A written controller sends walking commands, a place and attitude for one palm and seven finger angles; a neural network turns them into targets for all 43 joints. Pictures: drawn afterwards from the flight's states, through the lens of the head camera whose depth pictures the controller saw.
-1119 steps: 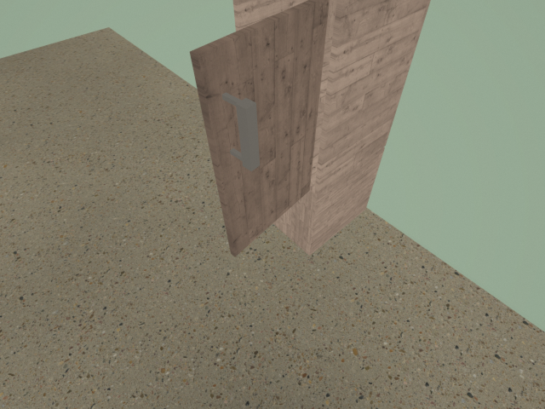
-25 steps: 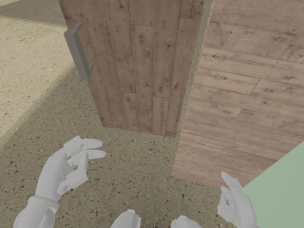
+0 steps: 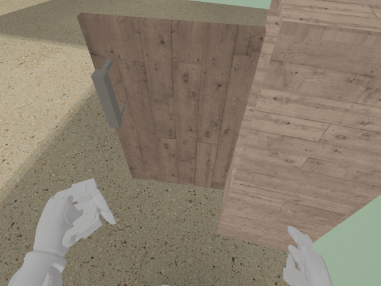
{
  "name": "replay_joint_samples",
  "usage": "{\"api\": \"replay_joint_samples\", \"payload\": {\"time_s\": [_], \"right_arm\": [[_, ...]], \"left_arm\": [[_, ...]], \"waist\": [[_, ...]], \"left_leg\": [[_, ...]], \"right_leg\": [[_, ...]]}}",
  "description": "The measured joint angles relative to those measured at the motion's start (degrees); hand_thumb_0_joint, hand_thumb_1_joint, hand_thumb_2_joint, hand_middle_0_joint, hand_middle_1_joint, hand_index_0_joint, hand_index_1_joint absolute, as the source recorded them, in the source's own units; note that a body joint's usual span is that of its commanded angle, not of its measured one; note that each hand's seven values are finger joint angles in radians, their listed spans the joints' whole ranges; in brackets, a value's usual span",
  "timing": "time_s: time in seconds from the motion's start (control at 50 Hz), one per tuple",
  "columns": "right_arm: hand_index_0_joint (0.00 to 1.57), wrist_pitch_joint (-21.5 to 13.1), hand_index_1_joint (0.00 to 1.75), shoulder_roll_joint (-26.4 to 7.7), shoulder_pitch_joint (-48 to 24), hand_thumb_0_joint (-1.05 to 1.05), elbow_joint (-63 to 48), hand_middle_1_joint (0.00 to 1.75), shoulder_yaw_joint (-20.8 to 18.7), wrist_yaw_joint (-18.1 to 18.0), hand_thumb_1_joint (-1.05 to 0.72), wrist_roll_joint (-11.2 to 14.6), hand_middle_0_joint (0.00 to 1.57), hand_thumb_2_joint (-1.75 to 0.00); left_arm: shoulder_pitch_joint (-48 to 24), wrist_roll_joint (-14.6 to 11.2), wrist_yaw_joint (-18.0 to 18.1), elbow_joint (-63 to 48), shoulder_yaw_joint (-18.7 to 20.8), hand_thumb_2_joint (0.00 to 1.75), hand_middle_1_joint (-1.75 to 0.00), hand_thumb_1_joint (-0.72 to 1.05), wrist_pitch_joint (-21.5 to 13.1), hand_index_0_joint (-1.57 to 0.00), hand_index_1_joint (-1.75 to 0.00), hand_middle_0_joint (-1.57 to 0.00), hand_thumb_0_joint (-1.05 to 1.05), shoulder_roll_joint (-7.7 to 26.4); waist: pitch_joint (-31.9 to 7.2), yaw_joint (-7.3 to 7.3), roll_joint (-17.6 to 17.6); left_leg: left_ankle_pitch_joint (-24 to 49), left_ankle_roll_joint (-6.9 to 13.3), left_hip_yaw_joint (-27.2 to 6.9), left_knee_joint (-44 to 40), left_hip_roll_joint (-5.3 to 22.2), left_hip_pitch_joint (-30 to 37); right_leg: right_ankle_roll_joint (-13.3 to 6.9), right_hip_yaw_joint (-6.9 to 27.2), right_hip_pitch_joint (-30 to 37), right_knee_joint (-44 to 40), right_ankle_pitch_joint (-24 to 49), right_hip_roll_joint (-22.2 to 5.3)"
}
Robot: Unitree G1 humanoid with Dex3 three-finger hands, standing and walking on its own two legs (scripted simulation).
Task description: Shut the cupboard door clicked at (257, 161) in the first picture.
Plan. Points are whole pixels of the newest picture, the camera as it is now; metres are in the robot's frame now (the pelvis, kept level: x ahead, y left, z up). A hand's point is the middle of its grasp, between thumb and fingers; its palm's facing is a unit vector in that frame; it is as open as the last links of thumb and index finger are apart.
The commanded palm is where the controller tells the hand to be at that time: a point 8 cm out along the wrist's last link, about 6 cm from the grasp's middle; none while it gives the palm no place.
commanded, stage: raise the hand and make a fist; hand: left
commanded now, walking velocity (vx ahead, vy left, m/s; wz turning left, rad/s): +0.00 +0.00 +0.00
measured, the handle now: (112, 94) +0.49 +0.22 +0.13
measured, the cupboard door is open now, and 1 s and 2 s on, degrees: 96 96 96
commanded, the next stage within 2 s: bring the fist close to the handle in 0.78 s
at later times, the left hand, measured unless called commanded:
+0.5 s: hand (84, 195) +0.23 +0.19 +0.14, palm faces -0.03 -1.00 -0.07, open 3.1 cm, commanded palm +0.20 +0.24 +0.14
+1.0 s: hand (101, 200) +0.23 +0.17 +0.13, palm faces +0.00 -1.00 -0.09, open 3.1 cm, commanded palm +0.22 +0.22 +0.14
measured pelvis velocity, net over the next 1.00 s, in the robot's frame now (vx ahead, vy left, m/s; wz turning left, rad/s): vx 0.00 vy -0.03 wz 0.01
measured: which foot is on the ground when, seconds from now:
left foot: down 0.00-1.00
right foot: down 0.00-1.00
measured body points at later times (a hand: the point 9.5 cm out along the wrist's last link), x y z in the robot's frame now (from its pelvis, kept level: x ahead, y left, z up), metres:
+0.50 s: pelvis +0.00 +0.00 +0.02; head +0.00 -0.01 +0.47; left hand +0.23 +0.25 +0.14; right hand +0.18 -0.22 -0.05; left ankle +0.00 +0.08 -0.70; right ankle +0.01 -0.10 -0.70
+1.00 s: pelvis +0.00 -0.03 +0.02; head +0.00 -0.05 +0.47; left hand +0.22 +0.22 +0.14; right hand +0.18 -0.26 -0.05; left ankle +0.00 +0.08 -0.70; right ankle +0.01 -0.10 -0.70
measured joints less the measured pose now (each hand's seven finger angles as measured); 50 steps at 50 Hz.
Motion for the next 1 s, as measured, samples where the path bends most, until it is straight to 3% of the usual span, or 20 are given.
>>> {"api": "replay_joint_samples", "payload": {"time_s": [0.22, 0.44, 0.58, 0.92, 1.0], "right_arm": [[0.2, 1.3, 0.3, 1.9, -1.4, 0.01, -0.9, 0.3, 3.3, 0.0, -0.9, 0.3, 0.21, -0.9], [0.2, 1.2, 0.3, 0.7, 0.2, 0.01, 2.4, 0.3, 3.2, -0.8, -0.9, 0.8, 0.21, -0.9], [0.2, 0.8, 0.3, -0.1, 0.7, 0.01, 3.1, 0.3, 2.3, -0.9, -0.9, 0.9, 0.21, -0.9], [0.2, -0.5, 0.3, -0.1, -0.3, 0.01, 3.9, 0.3, 1.9, -1.2, -0.9, 0.7, 0.2, -0.9], [0.2, -0.1, 0.3, -0.2, -0.7, 0.01, 4.5, 0.3, 2.0, -1.7, -0.9, 0.7, 0.2, -0.9]], "left_arm": [[-3.6, 0.1, -1.1, -1.5, 1.0, 0.9, -1.45, 0.9, 7.3, -1.25, -1.44, -1.24, 0.01, 1.1], [-7.6, -0.9, -2.3, -0.8, 3.4, 0.9, -1.5, 0.9, 11.5, -1.29, -1.49, -1.29, 0.01, 2.4], [-7.3, -1.1, -2.4, 0.7, 3.6, 0.9, -1.5, 0.9, 12.2, -1.3, -1.5, -1.29, 0.01, 1.6], [-6.4, -1.1, -1.9, 2.1, 2.9, 0.9, -1.5, 0.9, 9.3, -1.3, -1.5, -1.3, 0.01, 1.3], [-9.0, -1.2, -2.3, 4.8, 3.6, 0.9, -1.5, 0.9, 8.9, -1.3, -1.5, -1.3, 0.01, 2.2]], "waist": [[0.6, 1.58, 0.5], [1.6, 1.46, 1.1], [2.0, 0.89, 0.9], [2.5, 0.89, 1.3], [2.7, 1.0, 1.3]], "left_leg": [[1.5, 0.3, -0.4, -4.4, -0.4, 5.4], [3.9, 0.1, -0.3, -9.6, -0.5, 10.4], [5.1, -0.4, -0.1, -11.6, -0.2, 11.8], [5.4, -2.1, -0.9, -11.6, 1.0, 12.0], [5.2, -2.4, -1.3, -11.2, 1.2, 11.8]], "right_leg": [[0.5, -0.2, 5.9, -5.0, 1.7, -0.2], [0.3, 0.0, 10.5, -9.7, 3.9, -0.1], [-0.2, 0.4, 11.5, -10.9, 4.7, 0.2], [-1.9, -0.5, 11.7, -10.8, 4.7, 1.4], [-2.1, -0.9, 11.6, -10.6, 4.5, 1.6]]}}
